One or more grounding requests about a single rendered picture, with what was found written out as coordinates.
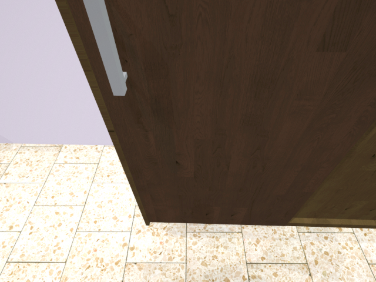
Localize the wardrobe door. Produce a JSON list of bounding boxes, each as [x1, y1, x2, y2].
[[67, 0, 376, 226], [294, 120, 376, 220]]

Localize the handle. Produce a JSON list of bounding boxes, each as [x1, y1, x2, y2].
[[83, 0, 127, 96]]

